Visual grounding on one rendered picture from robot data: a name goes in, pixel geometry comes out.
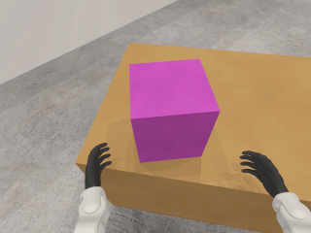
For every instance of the carton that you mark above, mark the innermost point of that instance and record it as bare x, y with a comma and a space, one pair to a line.
173, 109

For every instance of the right robot hand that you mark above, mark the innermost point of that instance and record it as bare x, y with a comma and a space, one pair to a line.
265, 171

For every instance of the left robot forearm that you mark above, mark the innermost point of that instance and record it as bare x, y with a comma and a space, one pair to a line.
93, 211

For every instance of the pedestal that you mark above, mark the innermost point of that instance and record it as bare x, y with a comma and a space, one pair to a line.
265, 107

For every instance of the right robot forearm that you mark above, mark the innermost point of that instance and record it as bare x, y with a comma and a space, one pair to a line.
293, 216

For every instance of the left robot hand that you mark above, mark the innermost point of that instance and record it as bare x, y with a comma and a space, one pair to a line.
93, 167

